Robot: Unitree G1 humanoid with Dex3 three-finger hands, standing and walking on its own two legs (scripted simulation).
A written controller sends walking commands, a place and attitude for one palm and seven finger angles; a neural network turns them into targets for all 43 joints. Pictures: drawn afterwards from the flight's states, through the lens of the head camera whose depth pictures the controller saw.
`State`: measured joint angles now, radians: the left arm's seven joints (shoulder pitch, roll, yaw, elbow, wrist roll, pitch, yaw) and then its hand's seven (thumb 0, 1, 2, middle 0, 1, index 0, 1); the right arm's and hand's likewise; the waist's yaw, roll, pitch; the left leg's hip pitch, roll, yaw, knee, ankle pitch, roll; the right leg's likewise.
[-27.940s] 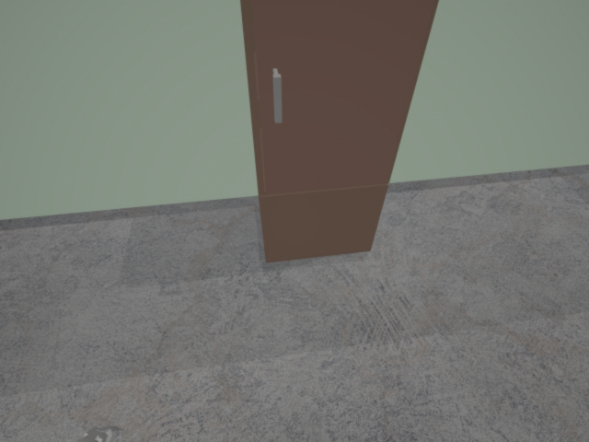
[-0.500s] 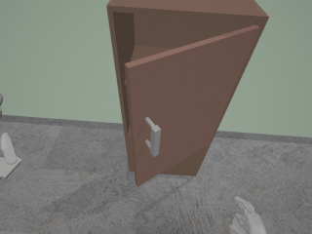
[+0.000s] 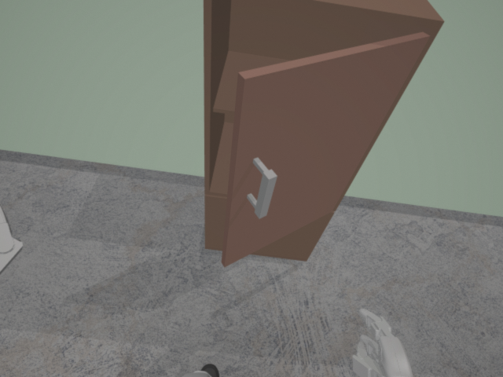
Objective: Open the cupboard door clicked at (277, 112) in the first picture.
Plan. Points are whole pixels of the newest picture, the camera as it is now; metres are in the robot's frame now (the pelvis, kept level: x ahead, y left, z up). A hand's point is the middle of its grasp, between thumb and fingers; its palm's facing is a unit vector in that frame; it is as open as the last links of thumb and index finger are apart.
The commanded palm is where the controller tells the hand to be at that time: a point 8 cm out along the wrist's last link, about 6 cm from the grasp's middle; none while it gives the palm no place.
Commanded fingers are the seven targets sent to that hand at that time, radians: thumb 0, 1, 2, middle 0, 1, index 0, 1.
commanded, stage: step back with the hand held close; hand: left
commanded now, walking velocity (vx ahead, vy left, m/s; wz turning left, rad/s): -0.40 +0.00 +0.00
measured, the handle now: (259, 188) +0.45 +0.03 +0.02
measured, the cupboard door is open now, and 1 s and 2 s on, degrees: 36 36 36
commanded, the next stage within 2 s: stop stepping back and stand still in 0.08 s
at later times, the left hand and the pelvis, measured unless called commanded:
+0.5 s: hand (6, 361) +0.11 +0.24 +0.16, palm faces +0.42 -0.84 -0.34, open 7.4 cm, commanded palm +0.04 +0.27 +0.18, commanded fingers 0.00 0.90 0.90 -0.20 -0.30 -0.20 -0.30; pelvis -0.12 -0.02 -0.01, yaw -4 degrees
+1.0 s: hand out of the picture +0.06 +0.23 +0.17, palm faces +0.35 -0.82 -0.46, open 7.4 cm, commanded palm +0.00 +0.28 +0.18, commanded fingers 0.00 0.90 0.90 -0.20 -0.30 -0.20 -0.30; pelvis -0.16 -0.01 +0.00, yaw -4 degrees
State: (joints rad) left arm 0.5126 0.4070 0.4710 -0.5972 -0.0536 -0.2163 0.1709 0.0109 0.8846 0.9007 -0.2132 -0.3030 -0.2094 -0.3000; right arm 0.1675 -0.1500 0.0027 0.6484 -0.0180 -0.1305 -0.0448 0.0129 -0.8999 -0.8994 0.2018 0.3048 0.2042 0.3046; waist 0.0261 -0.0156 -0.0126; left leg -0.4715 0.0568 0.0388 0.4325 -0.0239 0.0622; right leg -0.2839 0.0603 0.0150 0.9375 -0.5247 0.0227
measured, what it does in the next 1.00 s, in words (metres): walks backwards: right foot, then left foot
